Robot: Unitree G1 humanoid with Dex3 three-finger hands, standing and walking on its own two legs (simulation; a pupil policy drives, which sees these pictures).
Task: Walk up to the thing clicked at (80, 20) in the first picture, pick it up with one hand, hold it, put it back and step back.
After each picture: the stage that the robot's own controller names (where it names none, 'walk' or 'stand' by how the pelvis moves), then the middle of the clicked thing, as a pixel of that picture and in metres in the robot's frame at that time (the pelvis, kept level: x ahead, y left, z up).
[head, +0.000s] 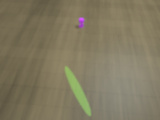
stand; (81, 22) +1.82 +0.00 -0.72
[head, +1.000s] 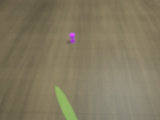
walk; (72, 38) +1.66 +0.22 -0.71
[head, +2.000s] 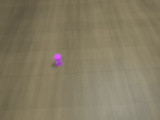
walk; (58, 60) +1.10 +0.32 -0.72
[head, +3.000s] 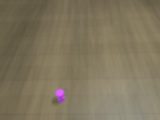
walk; (60, 96) +0.70 +0.25 -0.72
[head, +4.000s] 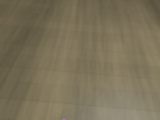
walk; out of the picture +0.44 +0.13 -0.70
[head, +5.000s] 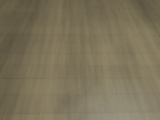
stand; out of the picture +0.36 +0.17 -0.72
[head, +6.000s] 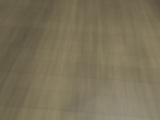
stand; out of the picture +0.35 +0.14 -0.72
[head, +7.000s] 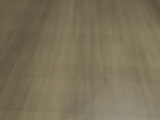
stand; out of the picture +0.36 +0.14 -0.73
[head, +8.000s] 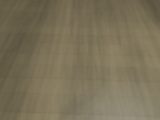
stand; out of the picture +0.35 +0.16 -0.73
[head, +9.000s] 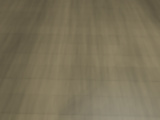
stand; out of the picture +0.34 +0.16 -0.73
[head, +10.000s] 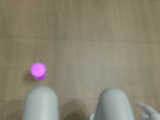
go down; (39, 72) +0.41 +0.18 -0.39
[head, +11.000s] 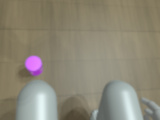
go down; (34, 66) +0.42 +0.20 -0.31
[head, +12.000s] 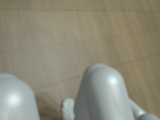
close in; out of the picture +0.41 +0.24 -0.22
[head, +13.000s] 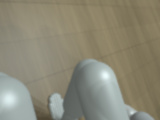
close; out of the picture +0.41 +0.25 -0.22
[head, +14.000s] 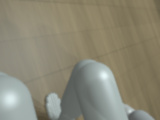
lift; out of the picture +0.40 +0.25 -0.23
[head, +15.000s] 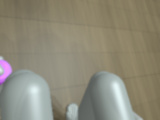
lift; out of the picture +0.32 +0.23 -0.16
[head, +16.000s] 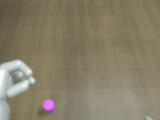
hold; (49, 106) +0.45 +0.19 -0.59
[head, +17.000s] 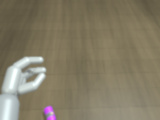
go down; (50, 115) +0.52 +0.24 -0.71
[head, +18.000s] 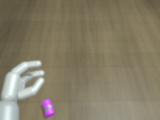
stand; (48, 108) +0.52 +0.24 -0.70
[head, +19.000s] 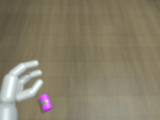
stand; (45, 103) +0.52 +0.25 -0.69
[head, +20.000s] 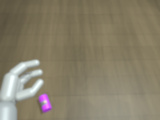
stand; (45, 103) +0.52 +0.25 -0.68
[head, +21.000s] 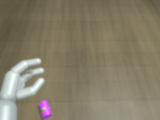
stand; (45, 109) +0.51 +0.26 -0.69
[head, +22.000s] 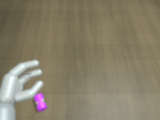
stand; (40, 102) +0.51 +0.28 -0.67
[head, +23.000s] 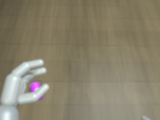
stand; (36, 91) +0.51 +0.31 -0.60
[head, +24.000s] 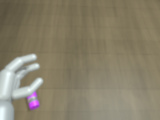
stand; (32, 100) +0.50 +0.33 -0.64
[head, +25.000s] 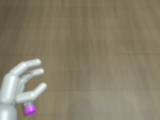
stand; (28, 105) +0.47 +0.37 -0.64
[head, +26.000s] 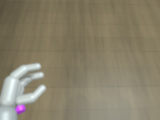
stand; (18, 104) +0.46 +0.42 -0.64
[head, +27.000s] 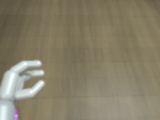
stand; (13, 118) +0.42 +0.47 -0.68
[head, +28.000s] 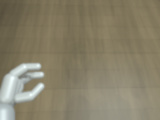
stand; (3, 112) +0.41 +0.52 -0.65
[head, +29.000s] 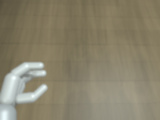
stand; out of the picture +0.38 +0.58 -0.61
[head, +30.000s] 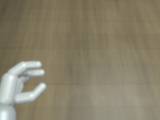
close; out of the picture +0.36 +0.65 -0.62
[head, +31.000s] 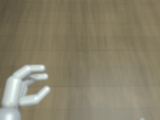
hold; out of the picture +0.32 +0.72 -0.62
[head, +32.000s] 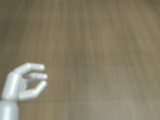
hold; out of the picture +0.26 +0.80 -0.68
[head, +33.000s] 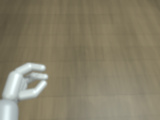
stand; out of the picture +0.22 +0.89 -0.68
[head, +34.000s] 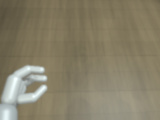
close; out of the picture +0.19 +0.97 -0.65
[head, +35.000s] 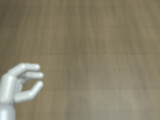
close; out of the picture +0.15 +1.07 -0.64
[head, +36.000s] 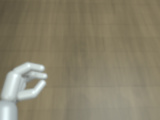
stand; out of the picture +0.11 +1.16 -0.65
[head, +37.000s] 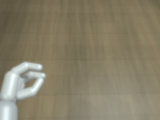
stand; out of the picture +0.07 +1.24 -0.68
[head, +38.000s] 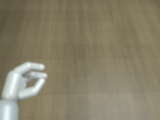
close; out of the picture +0.03 +1.31 -0.68
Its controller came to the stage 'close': yes
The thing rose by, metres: 0.26
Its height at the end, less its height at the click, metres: -0.02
